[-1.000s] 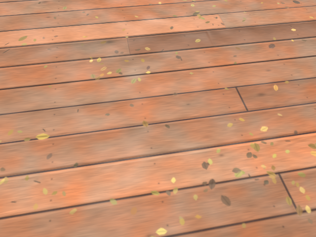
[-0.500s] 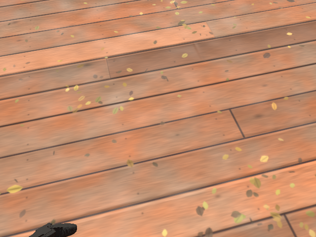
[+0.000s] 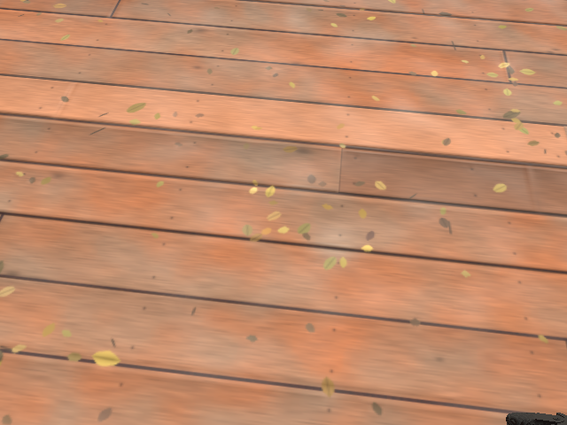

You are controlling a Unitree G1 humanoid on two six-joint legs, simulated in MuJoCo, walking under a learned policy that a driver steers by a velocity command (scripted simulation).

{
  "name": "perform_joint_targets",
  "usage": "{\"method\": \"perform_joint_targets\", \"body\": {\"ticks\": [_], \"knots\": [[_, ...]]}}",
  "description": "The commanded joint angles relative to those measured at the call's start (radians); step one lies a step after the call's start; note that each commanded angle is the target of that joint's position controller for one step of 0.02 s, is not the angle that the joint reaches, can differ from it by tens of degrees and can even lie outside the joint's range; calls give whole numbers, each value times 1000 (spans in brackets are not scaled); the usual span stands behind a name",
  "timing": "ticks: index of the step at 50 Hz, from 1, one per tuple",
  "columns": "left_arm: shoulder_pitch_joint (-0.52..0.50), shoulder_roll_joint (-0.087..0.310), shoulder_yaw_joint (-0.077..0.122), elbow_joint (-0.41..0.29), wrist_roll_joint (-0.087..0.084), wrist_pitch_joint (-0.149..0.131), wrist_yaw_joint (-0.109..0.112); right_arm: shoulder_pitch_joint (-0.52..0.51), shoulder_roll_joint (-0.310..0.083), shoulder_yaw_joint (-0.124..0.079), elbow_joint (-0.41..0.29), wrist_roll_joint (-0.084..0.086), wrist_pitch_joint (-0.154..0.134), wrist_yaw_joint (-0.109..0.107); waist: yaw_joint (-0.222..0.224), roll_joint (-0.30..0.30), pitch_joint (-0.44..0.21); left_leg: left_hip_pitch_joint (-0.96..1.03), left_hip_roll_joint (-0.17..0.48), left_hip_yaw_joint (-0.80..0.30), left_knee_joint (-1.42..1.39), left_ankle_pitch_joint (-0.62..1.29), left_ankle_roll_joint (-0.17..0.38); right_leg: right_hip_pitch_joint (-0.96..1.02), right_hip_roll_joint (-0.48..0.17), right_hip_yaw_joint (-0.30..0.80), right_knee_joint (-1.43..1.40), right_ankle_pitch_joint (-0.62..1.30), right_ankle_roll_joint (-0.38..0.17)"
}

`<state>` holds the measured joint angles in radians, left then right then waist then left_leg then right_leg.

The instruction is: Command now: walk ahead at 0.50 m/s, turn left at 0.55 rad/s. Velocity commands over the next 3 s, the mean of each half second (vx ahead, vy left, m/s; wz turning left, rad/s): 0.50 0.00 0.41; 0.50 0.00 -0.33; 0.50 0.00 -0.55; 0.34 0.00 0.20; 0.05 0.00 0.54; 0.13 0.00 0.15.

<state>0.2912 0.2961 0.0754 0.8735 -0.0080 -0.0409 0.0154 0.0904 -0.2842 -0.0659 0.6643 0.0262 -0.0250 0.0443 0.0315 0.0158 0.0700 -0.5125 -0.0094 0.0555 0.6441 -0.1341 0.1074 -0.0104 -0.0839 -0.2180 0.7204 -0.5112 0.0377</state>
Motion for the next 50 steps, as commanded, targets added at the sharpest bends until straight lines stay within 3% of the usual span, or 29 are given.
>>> {"method": "perform_joint_targets", "body": {"ticks": [1, 2, 3, 4, 5, 8, 10, 13, 15, 18, 21, 22, 23, 24, 25, 26, 27, 28, 29, 30, 31, 33, 38, 43, 46, 47, 48, 49, 50], "knots": [[-57, 104, -3, -147, -11, -77, -19, 335, -243, -76, -11, -1, -18, -11, -151, 126, -401, 890, 333, -868, -355, -288, 297, -747, 98, 315, 684, -84, -29], [-131, 136, 6, -176, -40, -96, -26, 299, -197, -63, -3, -8, -32, -9, -147, 84, -261, 791, 310, -728, -370, -215, 252, -811, 56, 307, 647, 18, -52], [-137, 124, 2, -171, -26, -106, -19, 240, -174, -55, -9, -5, -39, -9, -101, 0, -181, 648, 264, -607, -365, -100, 217, -770, 11, 305, 561, 105, -60], [-132, 129, 9, -160, 2, -105, -11, 179, -145, -46, -20, -9, -40, -12, -62, -14, -136, 526, 225, -515, -371, 13, 194, -705, -17, 304, 476, 158, -53], [-110, 134, 14, -155, 10, -94, -12, 147, -124, -37, -38, -21, -41, -17, -32, 9, -129, 454, 200, -469, -391, 89, 187, -641, -35, 313, 440, 195, -45], [-108, 102, 10, -163, 24, -63, -12, 156, -142, -42, -37, -15, -46, -33, -15, 12, -109, 349, 167, -385, -424, 236, 197, -599, -28, 286, 323, 256, 3], [-181, 81, 2, -189, 26, -56, -9, 188, -165, -48, -25, -12, -44, -48, -36, 16, -78, 316, 138, -340, -430, 251, 179, -621, -10, 274, 189, 364, 31], [-270, 48, -15, -204, 19, -62, -22, 221, -152, -42, -5, -11, -37, -59, -80, 55, -68, 290, 89, -266, -422, 175, 122, -553, 24, 256, -51, 580, 36], [-328, 42, -20, -219, 10, -71, -34, 263, -153, -40, 19, -10, -38, -59, -113, 63, -55, 289, 105, -278, -429, 107, 109, -505, 42, 246, -132, 672, 27], [-378, 70, -15, -241, 5, -82, -47, 307, -152, -38, 51, -7, -35, -58, -131, 67, -31, 406, 159, -331, -375, 109, 107, -554, 45, 263, -203, 630, -9], [-350, 96, -5, -244, 5, -90, -54, 314, -160, -43, 69, -11, -23, -64, -105, 93, -27, 517, 211, -378, -311, 231, 91, -552, 53, 259, -237, 498, -56], [-301, 109, 2, -233, 5, -93, -53, 299, -163, -44, 68, -11, -19, -64, -76, 106, -47, 530, 205, -372, -262, 356, 79, -489, 70, 239, -251, 455, -77], [-193, 133, 17, -200, 7, -95, -49, 273, -157, -39, 63, -14, -15, -64, -17, 98, -112, 533, 164, -324, -149, 526, 58, -352, 96, 204, -280, 477, -108], [-44, 171, 29, -170, 17, -95, -45, 262, -131, -25, 47, -24, -14, -63, 48, 69, -247, 441, 116, -273, 58, 510, 28, -100, 17, 277, -230, 523, -167], [93, 252, 50, -150, 27, -90, -45, 371, -71, -5, 35, -27, -26, -62, 40, -139, -411, 124, -20, -195, 415, 177, -48, 277, -185, 640, -226, 462, -319], [136, 215, 44, -113, -4, -81, -57, 406, -65, 4, 40, -18, -39, -57, 36, -326, -437, -124, -96, -182, 623, -411, -92, 397, -286, 990, -396, 236, -404], [74, 147, 22, -129, -26, -75, -58, 306, -144, -11, 23, -4, -52, -52, 52, -204, -282, -241, -22, -215, 687, -383, -81, 302, -262, 954, -435, 73, -357], [12, 120, 13, -148, -13, -64, -52, 200, -149, -11, -1, 0, -63, -47, 51, -113, -170, -254, 19, -186, 664, -302, -75, 165, -217, 824, -450, 98, -320], [-28, 109, 7, -154, 0, -57, -51, 140, -135, -9, -17, -15, -73, -45, 28, -48, -78, -244, 48, -164, 589, -247, -76, 28, -174, 732, -476, 206, -307], [-45, 94, 1, -160, 7, -57, -48, 136, -130, -14, -20, -32, -77, -46, 1, -45, -65, -196, 77, -166, 510, -200, -80, -41, -141, 679, -490, 305, -295], [-51, 93, -2, -164, 11, -55, -45, 152, -113, -13, -20, -38, -79, -44, -20, -68, -72, -149, 85, -158, 460, -179, -90, -79, -113, 647, -505, 381, -293], [-42, 102, 2, -160, 0, -54, -37, 166, -84, -6, -21, -42, -74, -45, -36, -98, -87, -109, 85, -134, 356, -177, -118, -122, -89, 585, -520, 481, -305], [17, 159, 24, -139, -16, -39, -11, -12, -44, 15, -63, -36, -77, -44, 15, -92, -60, -5, 38, -110, 8, 101, -164, -232, -32, 483, -526, 511, -266], [99, 154, 27, -119, -26, -14, 0, -114, -78, 3, -92, -17, -94, -30, 38, -104, -63, 82, 0, -142, -149, 152, -157, -176, -55, 572, -443, 417, -231], [75, 142, 27, -131, -20, -4, 3, -17, -117, -20, -68, -15, -105, -33, -33, -126, -92, 247, 7, -132, -223, 84, -106, -170, -42, 613, -328, 431, -191], [66, 106, 15, -142, -13, -6, 0, 81, -149, -35, -51, -25, -108, -41, -84, -109, -163, 416, 61, -163, -225, 61, -68, -220, 8, 575, -194, 446, -160], [72, 40, -7, -166, 8, -11, -3, 243, -212, -51, -36, -36, -105, -51, -143, 25, -308, 666, 249, -341, -208, 8, -3, -353, 80, 476, 99, 258, -121], [194, 7, -20, -198, -25, -21, -2, 290, -263, -64, -2, -39, -86, -42, -81, 346, -389, 874, 431, -769, -304, -226, 135, -666, 171, 367, 370, -101, -78], [174, 109, 0, -172, -37, -17, 2, 259, -170, -45, -14, -27, -83, -37, -97, 215, -290, 803, 417, -786, -341, -383, 117, -769, 89, 393, 496, -55, -66]]}}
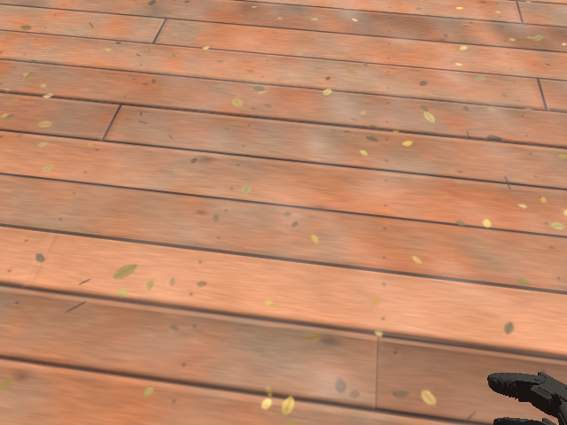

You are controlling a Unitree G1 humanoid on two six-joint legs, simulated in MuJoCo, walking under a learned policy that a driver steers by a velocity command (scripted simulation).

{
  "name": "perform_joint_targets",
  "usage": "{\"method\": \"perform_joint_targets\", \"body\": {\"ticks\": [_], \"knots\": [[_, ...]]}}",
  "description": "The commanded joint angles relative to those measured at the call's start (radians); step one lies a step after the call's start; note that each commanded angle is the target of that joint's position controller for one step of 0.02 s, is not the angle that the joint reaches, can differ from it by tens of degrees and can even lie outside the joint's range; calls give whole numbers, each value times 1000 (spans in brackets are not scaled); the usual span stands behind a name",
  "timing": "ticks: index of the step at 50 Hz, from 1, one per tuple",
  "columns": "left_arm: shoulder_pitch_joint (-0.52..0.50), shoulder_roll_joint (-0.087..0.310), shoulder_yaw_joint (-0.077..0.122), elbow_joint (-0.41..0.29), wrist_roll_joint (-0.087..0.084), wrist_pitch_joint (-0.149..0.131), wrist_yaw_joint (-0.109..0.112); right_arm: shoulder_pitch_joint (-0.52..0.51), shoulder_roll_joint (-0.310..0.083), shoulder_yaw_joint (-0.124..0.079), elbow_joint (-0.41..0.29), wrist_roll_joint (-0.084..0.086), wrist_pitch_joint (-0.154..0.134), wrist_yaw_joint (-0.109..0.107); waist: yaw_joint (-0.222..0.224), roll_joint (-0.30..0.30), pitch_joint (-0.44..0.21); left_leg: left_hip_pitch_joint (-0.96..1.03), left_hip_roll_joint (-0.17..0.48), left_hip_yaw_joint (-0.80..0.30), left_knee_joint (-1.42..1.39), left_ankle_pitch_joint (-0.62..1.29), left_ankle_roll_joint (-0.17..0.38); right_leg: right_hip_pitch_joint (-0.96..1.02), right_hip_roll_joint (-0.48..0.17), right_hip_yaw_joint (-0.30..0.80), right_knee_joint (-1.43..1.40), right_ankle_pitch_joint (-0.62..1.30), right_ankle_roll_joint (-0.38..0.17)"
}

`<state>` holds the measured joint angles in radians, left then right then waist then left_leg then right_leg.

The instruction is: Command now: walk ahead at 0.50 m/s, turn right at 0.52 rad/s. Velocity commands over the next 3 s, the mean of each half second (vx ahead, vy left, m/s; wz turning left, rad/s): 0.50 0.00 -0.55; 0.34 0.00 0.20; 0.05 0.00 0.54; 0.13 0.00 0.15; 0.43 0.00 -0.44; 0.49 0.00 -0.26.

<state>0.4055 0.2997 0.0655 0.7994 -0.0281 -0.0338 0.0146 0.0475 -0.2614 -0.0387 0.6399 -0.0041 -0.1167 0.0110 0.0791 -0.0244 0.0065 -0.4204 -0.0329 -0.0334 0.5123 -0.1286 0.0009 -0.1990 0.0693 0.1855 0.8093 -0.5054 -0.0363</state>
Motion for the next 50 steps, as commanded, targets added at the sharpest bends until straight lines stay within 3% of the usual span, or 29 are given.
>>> {"method": "perform_joint_targets", "body": {"ticks": [1, 2, 3, 5, 9, 14, 18, 20, 21, 22, 23, 24, 25, 26, 27, 28, 29, 32, 35, 38, 40, 43, 45, 47, 48, 49, 50], "knots": [[-31, 142, 23, -109, -10, -19, 2, 266, -142, -58, 8, 7, 11, -6, -160, 166, -116, 606, 398, -541, -218, -329, 190, -601, -91, -27, 437, 33, 14], [-67, 128, 23, -113, -2, -14, 2, 220, -125, -50, 8, 0, 12, -4, -139, 102, -60, 503, 355, -423, -238, -190, 175, -567, -121, -48, 425, 104, 25], [-95, 117, 26, -125, 7, -12, -2, 189, -104, -44, 17, -4, 14, -3, -123, 102, -19, 432, 322, -342, -261, -93, 174, -554, -145, -51, 388, 150, 31], [-98, 81, 23, -136, -2, 0, -14, 166, -94, -43, 32, -9, 8, -4, -96, 146, 2, 346, 284, -219, -309, 5, 170, -499, -177, -71, 353, 194, 38], [-171, 44, 11, -182, 7, 10, -24, 175, -139, -60, 69, -1, 0, -8, -95, 103, 23, 332, 297, -84, -360, 150, 200, -538, -195, -88, 225, 299, 62], [-304, 27, -3, -220, 7, -4, -54, 198, -184, -70, 104, 6, 14, -16, -139, 77, 46, 355, 273, 86, -361, 217, 164, -469, -174, -155, -47, 521, 41], [-388, 44, 0, -269, 4, -1, -73, 243, -221, -81, 137, 27, 33, -17, -148, 81, 68, 456, 309, 144, -314, 304, 132, -450, -148, -203, -154, 455, -6], [-357, 75, 17, -277, 10, 5, -75, 242, -252, -90, 139, 35, 46, -22, -110, 109, 27, 494, 311, 185, -194, 603, 110, -351, -91, -257, -174, 352, -47], [-278, 105, 34, -263, 12, 9, -73, 238, -265, -94, 138, 39, 54, -25, -59, 116, -25, 490, 300, 208, -63, 752, 97, -236, -49, -286, -188, 319, -74], [-119, 152, 64, -222, 9, 14, -64, 231, -252, -88, 134, 41, 59, -29, 29, 95, -107, 410, 268, 240, 142, 771, 67, -6, -6, -294, -245, 374, -111], [43, 225, 93, -184, 5, 25, -42, 263, -199, -64, 123, 13, 54, -31, 89, -19, -202, 155, 228, 239, 447, 441, 27, 314, -117, -97, -260, 387, -169], [-9, 319, 93, -198, 1, 11, -38, 379, -58, -12, 75, -19, 29, -10, -49, -271, -319, -259, 35, 132, 780, -459, -21, 604, -391, 490, -378, 195, -356], [31, 204, 63, -210, 7, 0, -42, 292, -162, -31, 102, 24, 2, 4, 44, -121, -396, -332, 56, -46, 864, -448, -4, 602, -433, 592, -498, 95, -347], [-9, 169, 48, -196, 20, -13, -46, 196, -200, -43, 73, 60, -6, 8, 49, -85, -233, -391, 96, -31, 854, -361, 14, 482, -408, 429, -506, 189, -294], [-74, 147, 39, -193, 19, -21, -45, 171, -182, -36, 73, 51, -9, 1, 8, -17, -150, -357, 145, -25, 779, -273, 21, 331, -370, 297, -506, 305, -258], [-134, 112, 27, -193, 25, -25, -45, 169, -178, -38, 87, 30, -3, -5, -29, -12, -95, -300, 175, -24, 713, -221, 15, 208, -333, 193, -519, 422, -235], [-164, 90, 19, -195, 38, -33, -44, 208, -176, -41, 101, 29, 12, -3, -65, -37, -81, -227, 197, -38, 686, -178, 12, 125, -309, 127, -549, 486, -224], [-179, 94, 21, -163, 39, -62, -43, 248, -131, -35, 130, 28, 53, -6, -98, -28, -43, -188, 198, -37, 622, -98, -14, 30, -293, -2, -633, 574, -223], [-174, 96, 22, -127, 51, -71, -30, 186, -111, -33, 115, 21, 60, -11, -88, -14, 18, -237, 164, -59, 473, 45, -36, 23, -264, -147, -645, 781, -186], [-192, 101, 19, -112, 50, -64, -12, 123, -76, -22, 100, 12, 46, 4, -65, -27, 21, -135, 118, 4, 233, 254, -31, 9, -211, -287, -630, 883, -124], [-161, 114, 22, -89, 44, -54, 0, 67, -63, -16, 73, 12, 42, 21, -36, -23, 18, -123, 101, 30, 150, 315, -24, 61, -236, -298, -614, 904, -114], [-157, 134, 32, -69, 31, -21, 14, 53, -88, -26, 38, 11, 45, 46, -37, -36, 10, -169, 86, 42, 91, 201, 2, 194, -287, -295, -527, 961, -115], [-178, 148, 40, -73, 19, 3, 27, 90, -115, -39, 25, 3, 48, 60, -65, -54, -16, -142, 53, 73, 78, 75, 33, 245, -307, -291, -413, 1101, -104], [-209, 141, 39, -88, 14, 21, 40, 256, -170, -70, 54, 2, 46, 55, -151, -30, -99, 62, -12, 98, -18, 110, 80, 208, -256, -324, -142, 1137, -53], [-179, 128, 29, -104, 29, 15, 40, 332, -246, -92, 52, -5, 46, 35, -181, 87, -182, 290, 91, -73, -50, 507, 144, 47, -173, -338, 125, 847, 11], [-51, 16, -3, -126, 79, 5, 20, 306, -327, -100, 28, -11, 53, 17, -69, 310, -296, 618, 352, -453, 37, 959, 349, -324, 22, -289, 485, -150, 92], [-55, 75, -3, -111, 52, -7, -1, 312, -272, -85, 0, -14, 56, 17, -125, 208, -472, 691, 404, -627, -43, 758, 438, -403, 36, -70, 637, -195, 96]]}}
Over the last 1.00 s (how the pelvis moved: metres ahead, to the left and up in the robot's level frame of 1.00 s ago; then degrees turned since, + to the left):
0.57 0.05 0.01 -1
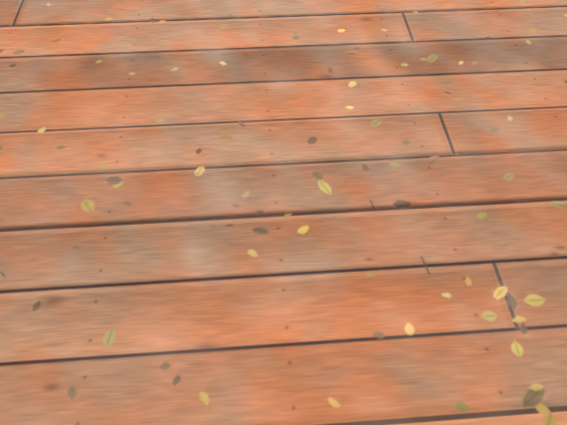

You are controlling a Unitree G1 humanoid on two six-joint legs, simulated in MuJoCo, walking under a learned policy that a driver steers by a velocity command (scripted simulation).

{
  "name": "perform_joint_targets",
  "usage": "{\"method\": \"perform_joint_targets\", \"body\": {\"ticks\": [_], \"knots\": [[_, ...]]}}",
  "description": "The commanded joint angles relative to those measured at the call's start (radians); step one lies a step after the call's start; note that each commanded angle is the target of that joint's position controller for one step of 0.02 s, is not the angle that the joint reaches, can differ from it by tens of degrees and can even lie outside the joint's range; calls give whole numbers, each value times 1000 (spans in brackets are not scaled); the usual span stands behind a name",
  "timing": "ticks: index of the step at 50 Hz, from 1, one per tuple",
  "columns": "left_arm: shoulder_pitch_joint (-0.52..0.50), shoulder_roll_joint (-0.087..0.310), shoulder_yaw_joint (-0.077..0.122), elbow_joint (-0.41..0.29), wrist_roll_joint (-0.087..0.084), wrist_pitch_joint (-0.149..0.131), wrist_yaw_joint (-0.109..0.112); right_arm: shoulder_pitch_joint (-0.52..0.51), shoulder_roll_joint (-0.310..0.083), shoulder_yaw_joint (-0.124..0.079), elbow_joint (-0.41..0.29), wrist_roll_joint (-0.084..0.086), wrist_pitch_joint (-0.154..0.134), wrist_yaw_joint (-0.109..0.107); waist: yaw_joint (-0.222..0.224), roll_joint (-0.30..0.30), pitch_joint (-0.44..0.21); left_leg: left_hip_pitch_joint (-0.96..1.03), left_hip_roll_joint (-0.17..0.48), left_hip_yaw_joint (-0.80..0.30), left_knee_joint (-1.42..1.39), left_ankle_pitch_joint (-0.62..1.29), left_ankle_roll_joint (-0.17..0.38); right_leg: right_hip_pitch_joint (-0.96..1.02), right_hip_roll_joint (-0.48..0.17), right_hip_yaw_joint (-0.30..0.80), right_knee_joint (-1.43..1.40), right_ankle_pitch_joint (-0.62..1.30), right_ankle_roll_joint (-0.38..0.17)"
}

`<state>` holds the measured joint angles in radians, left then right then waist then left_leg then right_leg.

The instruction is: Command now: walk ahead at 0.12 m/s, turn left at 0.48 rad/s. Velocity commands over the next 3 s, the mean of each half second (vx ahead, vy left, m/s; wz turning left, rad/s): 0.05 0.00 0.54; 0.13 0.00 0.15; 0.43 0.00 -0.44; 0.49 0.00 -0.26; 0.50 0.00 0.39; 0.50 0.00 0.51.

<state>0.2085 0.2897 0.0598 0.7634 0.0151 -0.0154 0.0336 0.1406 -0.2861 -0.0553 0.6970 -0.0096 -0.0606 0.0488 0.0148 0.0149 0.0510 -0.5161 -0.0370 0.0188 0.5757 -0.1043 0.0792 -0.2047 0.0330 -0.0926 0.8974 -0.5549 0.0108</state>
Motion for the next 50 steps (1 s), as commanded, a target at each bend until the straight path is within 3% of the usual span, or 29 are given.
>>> {"method": "perform_joint_targets", "body": {"ticks": [1, 2, 3, 5, 7, 10, 13, 16, 19, 20, 21, 22, 23, 24, 25, 27, 29, 32, 34, 36, 37, 38, 39, 40, 41, 42, 44, 46, 50], "knots": [[52, 134, 14, -93, -26, -25, -26, 146, -206, -63, -84, 0, 8, -22, -78, 83, -422, 701, 360, -571, -146, 548, 316, -451, 18, 233, 541, -61, 33], [-2, 133, 15, -105, -23, -18, -19, 90, -165, -52, -91, 20, 19, -30, -60, 1, -303, 575, 311, -493, -178, 388, 260, -477, -17, 213, 475, 15, 30], [-29, 132, 18, -104, -11, -6, -8, 53, -139, -42, -99, 30, 32, -37, -40, -37, -220, 442, 277, -446, -216, 282, 225, -461, -44, 205, 398, 61, 34], [-12, 117, 20, -109, -8, 15, -2, 17, -142, -44, -112, 13, 47, -45, 7, 33, -154, 262, 212, -400, -266, 176, 190, -351, -46, 189, 247, 105, 40], [12, 85, 12, -95, -6, 16, 4, 16, -163, -54, -117, 2, 55, -54, 11, 73, -162, 220, 182, -361, -262, 237, 184, -299, -27, 166, 118, 117, 60], [-3, 80, 10, -88, -6, 18, 9, 19, -189, -66, -123, 13, 70, -72, -4, 84, -211, 219, 168, -369, -247, 147, 165, -258, -20, 179, 7, 201, 81], [-39, 83, 13, -96, -11, 16, 6, 3, -186, -67, -134, 15, 88, -80, -19, 118, -193, 191, 145, -411, -257, -63, 135, -233, -11, 188, -82, 247, 81], [-56, 89, 19, -105, -17, -2, -4, 10, -180, -68, -139, 15, 99, -78, -35, 150, -179, 224, 146, -476, -234, -109, 120, -206, -1, 193, -195, 233, 63], [10, 100, 33, -85, -19, -21, -16, -4, -163, -62, -146, 29, 110, -80, 8, 151, -171, 208, 104, -492, -157, -80, 71, -53, -9, 172, -473, 357, 18], [36, 162, 50, -86, -4, -21, -12, 28, -125, -51, -147, 28, 111, -80, -1, 56, -184, 124, 46, -428, -42, -219, 19, 51, -160, 287, -546, 371, -36], [7, 256, 71, -85, 24, -7, -7, 47, -93, -45, -176, 31, 104, -75, -55, -260, -133, -83, -123, -207, 158, -447, -46, 87, -362, 530, -597, 514, -182], [-16, 209, 64, -108, 44, -9, -8, 44, -173, -68, -168, 12, 88, -72, -25, -280, -134, -118, -80, -176, 416, -508, -93, 34, -455, 632, -615, 583, -279], [-62, 157, 48, -130, 35, -10, -1, 60, -213, -86, -143, 20, 88, -69, -39, -190, -127, -105, -52, -185, 532, -446, -107, 13, -412, 540, -594, 597, -260], [-95, 126, 40, -134, 17, -8, 2, 80, -196, -86, -116, 22, 99, -73, -50, -139, -110, -95, -46, -172, 580, -395, -125, 4, -340, 441, -571, 596, -214], [-102, 109, 33, -134, -2, -7, 4, 92, -168, -80, -104, 17, 109, -78, -44, -130, -101, -109, -46, -167, 632, -352, -142, 22, -302, 385, -557, 605, -193], [-82, 106, 27, -125, -6, 2, 6, 79, -113, -61, -108, 22, 117, -76, -29, -138, -83, -97, -50, -135, 628, -320, -163, 22, -259, 302, -559, 667, -198], [-45, 111, 29, -113, -2, 10, 7, 29, -88, -47, -128, 28, 112, -77, 1, -172, -95, -90, -35, -110, 503, -311, -175, 91, -252, 274, -547, 698, -211], [-42, 135, 36, -103, -8, 17, 2, -4, -55, -26, -141, 19, 107, -68, 18, -216, -130, 57, 11, -67, 269, -348, -173, 102, -264, 252, -527, 727, -220], [-28, 152, 40, -91, -16, 21, -5, -3, -68, -27, -137, 23, 107, -63, 28, -237, -132, 142, 14, -29, 137, -330, -163, 90, -276, 263, -518, 747, -230], [-35, 150, 36, -80, -31, 24, -9, 45, -69, -29, -108, 22, 106, -59, 0, -218, -121, 248, 6, -2, -87, -178, -134, 64, -264, 257, -485, 737, -212], [-17, 124, 25, -68, -37, 20, -12, 79, -59, -25, -88, 17, 105, -57, -17, -189, -132, 355, 1, 3, -241, -77, -105, 18, -244, 241, -484, 611, -177], [18, 89, 11, -52, -25, 8, -20, 93, -75, -23, -86, 10, 105, -60, -14, -137, -154, 505, 51, -71, -256, -15, -75, -86, -215, 219, -473, 442, -109], [18, 33, -9, -61, 14, -4, -34, 145, -138, -32, -85, 4, 108, -70, -6, 58, -199, 628, 225, -273, -229, 76, -18, -218, -126, 118, -295, 203, -29], [-9, 33, -9, -91, 0, -17, -32, 158, -209, -54, -57, 4, 107, -64, -17, 254, -155, 502, 321, -394, -270, -256, 119, -305, -36, 31, -250, 47, 5], [-119, 115, 9, -107, -14, -22, -27, 164, -195, -56, -70, 2, 90, -59, -101, 202, -55, 437, 324, -481, -375, -527, 169, -363, -50, 60, -102, 28, 23], [-159, 148, 28, -120, -32, -26, -27, 178, -178, -48, -50, -10, 71, -62, -103, 203, 14, 422, 342, -523, -420, -586, 175, -457, -66, 90, 7, 21, 11], [-92, 139, 37, -90, -38, -27, -29, 160, -149, -40, -35, 12, 39, -72, -68, 201, 44, 476, 333, -474, -431, -536, 154, -555, -108, 129, 95, 86, -7], [-86, 93, 28, -74, -40, -41, -42, 155, -117, -33, -27, 13, 21, -79, -59, 144, 38, 495, 296, -364, -440, -399, 118, -555, -120, 125, 55, 199, -20], [-99, 46, 3, -70, -37, -48, -68, 133, -141, -48, -22, 13, 3, -70, -64, 125, -8, 408, 261, -173, -433, -212, 93, -358, -107, 79, -143, 324, -14]]}}
Over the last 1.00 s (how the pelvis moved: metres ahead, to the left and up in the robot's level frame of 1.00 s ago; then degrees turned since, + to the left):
0.50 -0.12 -0.01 -9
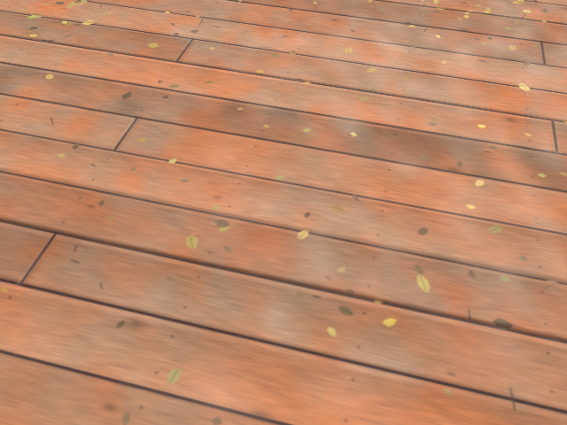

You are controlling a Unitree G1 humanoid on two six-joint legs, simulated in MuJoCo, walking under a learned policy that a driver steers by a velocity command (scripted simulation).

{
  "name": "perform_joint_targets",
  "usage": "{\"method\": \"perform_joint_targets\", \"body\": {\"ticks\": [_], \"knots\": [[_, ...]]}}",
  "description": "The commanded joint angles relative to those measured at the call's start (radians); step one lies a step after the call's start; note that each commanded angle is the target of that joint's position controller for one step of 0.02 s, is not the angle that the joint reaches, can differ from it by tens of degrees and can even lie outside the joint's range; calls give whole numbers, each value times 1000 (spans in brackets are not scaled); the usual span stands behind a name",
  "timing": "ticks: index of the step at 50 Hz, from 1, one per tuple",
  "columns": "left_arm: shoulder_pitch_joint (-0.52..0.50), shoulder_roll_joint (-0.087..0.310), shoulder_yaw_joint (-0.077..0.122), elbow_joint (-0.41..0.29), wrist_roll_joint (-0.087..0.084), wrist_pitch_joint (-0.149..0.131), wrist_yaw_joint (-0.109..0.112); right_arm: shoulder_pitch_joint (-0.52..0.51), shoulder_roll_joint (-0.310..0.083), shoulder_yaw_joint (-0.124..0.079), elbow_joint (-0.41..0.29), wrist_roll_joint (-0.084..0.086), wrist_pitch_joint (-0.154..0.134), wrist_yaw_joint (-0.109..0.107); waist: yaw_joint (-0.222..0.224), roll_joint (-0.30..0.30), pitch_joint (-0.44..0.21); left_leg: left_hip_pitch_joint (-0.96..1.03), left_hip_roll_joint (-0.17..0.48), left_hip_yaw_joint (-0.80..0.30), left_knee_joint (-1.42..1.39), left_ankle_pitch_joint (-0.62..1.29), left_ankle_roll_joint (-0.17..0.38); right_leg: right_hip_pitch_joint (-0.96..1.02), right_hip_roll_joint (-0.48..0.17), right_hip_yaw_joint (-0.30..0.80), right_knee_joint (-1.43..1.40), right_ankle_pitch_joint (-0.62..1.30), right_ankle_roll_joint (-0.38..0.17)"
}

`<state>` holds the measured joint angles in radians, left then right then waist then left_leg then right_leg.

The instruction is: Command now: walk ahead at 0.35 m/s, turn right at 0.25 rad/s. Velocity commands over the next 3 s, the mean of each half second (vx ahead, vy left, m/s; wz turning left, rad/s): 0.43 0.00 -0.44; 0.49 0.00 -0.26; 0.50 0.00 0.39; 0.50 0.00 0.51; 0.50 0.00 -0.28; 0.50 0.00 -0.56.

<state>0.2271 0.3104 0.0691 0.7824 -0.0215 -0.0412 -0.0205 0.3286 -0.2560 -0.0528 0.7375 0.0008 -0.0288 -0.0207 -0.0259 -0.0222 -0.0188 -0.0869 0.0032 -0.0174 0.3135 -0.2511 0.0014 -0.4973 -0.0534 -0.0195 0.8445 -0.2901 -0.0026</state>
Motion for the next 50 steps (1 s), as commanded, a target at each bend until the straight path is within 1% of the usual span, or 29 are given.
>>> {"method": "perform_joint_targets", "body": {"ticks": [1, 5, 7, 8, 9, 10, 11, 12, 13, 14, 15, 17, 21, 24, 28, 31, 32, 33, 34, 35, 36, 37, 38, 39, 40, 41, 43, 46, 50], "knots": [[-123, 31, -8, -94, 0, -18, -17, -48, -183, -56, -56, 6, -32, 5, -26, 164, 63, -42, 229, -120, -168, -68, 173, -27, -16, -2, -121, 60, -1], [-77, 68, -4, -100, -2, -4, -20, -62, -207, -68, -36, 28, -35, 20, 13, 129, 89, -99, 273, -78, -126, -134, 158, 94, -5, -29, -206, 77, -47], [60, 99, 17, -58, -3, 0, -13, -68, -182, -58, -32, 17, -31, 19, 79, 81, 55, -172, 227, -2, 45, -45, 116, 282, 50, -71, -234, 43, -82], [189, 157, 46, -28, -14, -1, -7, -60, -133, -41, -38, -2, -32, 17, 131, -23, -9, -239, 155, 97, 320, 85, 65, 445, 32, 11, -288, 17, -117], [278, 312, 79, -33, -8, -5, 3, -60, -62, -15, -119, -21, -48, 16, 124, -357, -78, -582, -26, 160, 773, -141, -47, 661, -217, 586, -500, -196, -304], [276, 252, 55, -52, 0, -23, -8, -93, -111, -21, -120, 8, -73, 15, 142, -259, -127, -720, -46, -53, 928, -290, -32, 698, -293, 866, -677, -384, -358], [219, 198, 38, -68, 12, -37, -10, -138, -168, -34, -129, 42, -91, 25, 128, -182, -35, -799, 15, -78, 975, -225, 6, 647, -298, 782, -668, -381, -330], [175, 161, 27, -83, 18, -44, -11, -154, -172, -33, -123, 37, -100, 25, 106, -97, -2, -774, 55, -74, 940, -144, 30, 579, -259, 675, -640, -289, -296], [134, 137, 19, -94, 17, -40, -9, -160, -162, -33, -116, 10, -105, 23, 83, -31, 27, -738, 83, -75, 862, -77, 33, 508, -220, 581, -631, -175, -272], [103, 121, 11, -105, 22, -38, -4, -155, -159, -38, -111, -6, -102, 23, 57, -38, 31, -670, 100, -79, 792, -20, 31, 446, -178, 500, -642, -85, -250], [90, 116, 10, -114, 24, -35, 1, -151, -153, -40, -109, -10, -96, 26, 44, -59, 31, -630, 96, -72, 749, 21, 21, 417, -150, 457, -657, -25, -244], [101, 125, 13, -115, 16, -36, 13, -163, -136, -39, -106, -13, -82, 28, 40, -51, 34, -619, 75, -49, 670, 94, -9, 397, -123, 383, -672, 118, -248], [150, 137, 21, -88, 6, -30, 38, -297, -93, -23, -138, -11, -76, 27, 70, -47, 63, -586, 31, -40, 406, 280, -57, 352, -73, 291, -661, 248, -217], [198, 141, 26, -65, -2, -22, 46, -405, -80, -14, -163, 0, -84, 42, 107, -62, 77, -529, 2, -36, 272, 360, -63, 336, -66, 300, -645, 235, -202], [239, 135, 31, -41, -11, -5, 53, -479, -99, -18, -186, 6, -102, 60, 121, -60, 82, -513, -16, -60, 170, 346, -37, 433, -99, 378, -568, 260, -192], [224, 136, 37, -34, -1, 7, 59, -407, -125, -28, -164, 6, -111, 62, 84, -101, 59, -407, -18, -37, 151, 265, 4, 490, -129, 386, -498, 441, -171], [211, 133, 36, -38, 2, 9, 56, -326, -151, -42, -143, 3, -114, 56, 42, -112, 10, -289, -40, -4, 131, 241, 32, 497, -105, 364, -412, 622, -154], [192, 117, 28, -48, 7, 10, 50, -198, -184, -58, -117, -3, -115, 48, -26, -106, -94, -80, -11, -8, 132, 264, 75, 452, -53, 323, -250, 705, -125], [186, 72, 9, -75, 27, 8, 47, -18, -234, -67, -100, -18, -112, 39, -96, -15, -264, 230, 159, -202, 184, 225, 148, 283, 10, 285, 29, 483, -96], [378, -26, -18, -62, 2, -2, 39, 65, -284, -82, -42, -11, -101, 50, -9, 342, -395, 568, 388, -693, 103, 25, 322, -94, 171, 214, 368, -252, -21], [342, 71, -7, -41, -17, -10, 40, 65, -183, -60, -42, 13, -98, 55, -45, 242, -317, 507, 375, -781, 8, -183, 292, -205, 112, 253, 469, -264, -21], [194, 128, 9, -70, -22, -14, 38, -7, -139, -47, -49, 16, -93, 49, -64, 138, -154, 356, 333, -611, -15, -166, 251, -238, 73, 227, 475, -177, -22], [104, 124, 7, -94, -9, -20, 40, -68, -135, -40, -53, 4, -87, 47, -43, 48, -59, 204, 293, -494, -39, -48, 228, -212, 34, 184, 438, -106, -21], [57, 114, 9, -109, 7, -27, 37, -96, -122, -35, -46, -4, -83, 47, -22, 40, 0, 97, 262, -419, -62, 69, 230, -197, 8, 168, 384, -66, -18], [63, 98, 10, -113, 9, -29, 31, -105, -110, -28, -40, -16, -85, 45, 9, 71, 5, 37, 231, -363, -84, 139, 224, -149, -22, 160, 343, -40, -19], [79, 77, 6, -109, 6, -28, 27, -106, -98, -25, -33, -13, -88, 45, 24, 96, 2, 11, 211, -325, -104, 177, 226, -124, -33, 147, 304, -33, -17], [73, 39, -7, -112, 10, -23, 23, -91, -112, -27, -12, 3, -92, 44, 34, 107, 15, -31, 211, -268, -141, 232, 245, -125, -50, 116, 218, -35, -5], [-44, 13, -26, -155, 25, -31, 18, -69, -163, -38, 9, 15, -86, 37, 6, 88, 50, -73, 195, -196, -183, 271, 248, -130, -65, 82, 21, 97, 15], [-185, 15, -31, -189, 17, -52, 3, 6, -194, -42, 40, 28, -66, 30, -40, 79, 65, -104, 156, -142, -160, 294, 209, -14, -3, 51, -226, 315, 32]]}}
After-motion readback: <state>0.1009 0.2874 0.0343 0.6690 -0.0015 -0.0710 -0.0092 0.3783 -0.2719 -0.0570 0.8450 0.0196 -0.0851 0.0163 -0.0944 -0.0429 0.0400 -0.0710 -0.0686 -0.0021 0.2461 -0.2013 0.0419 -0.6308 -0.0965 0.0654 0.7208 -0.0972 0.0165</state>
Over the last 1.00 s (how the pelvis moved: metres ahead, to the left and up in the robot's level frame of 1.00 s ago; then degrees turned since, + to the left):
0.11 -0.03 0.03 21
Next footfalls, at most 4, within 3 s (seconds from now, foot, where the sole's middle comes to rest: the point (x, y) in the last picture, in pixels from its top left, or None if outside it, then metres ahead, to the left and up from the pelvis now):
0.16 right None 0.15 -0.15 -0.78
0.66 left None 0.52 -0.05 -0.78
1.14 right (439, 367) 0.67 -0.39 -0.78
1.66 left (346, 265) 0.99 -0.19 -0.78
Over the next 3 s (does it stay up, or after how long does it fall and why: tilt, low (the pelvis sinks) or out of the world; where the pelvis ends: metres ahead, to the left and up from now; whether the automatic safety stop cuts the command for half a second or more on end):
stays up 1.57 -0.29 0.00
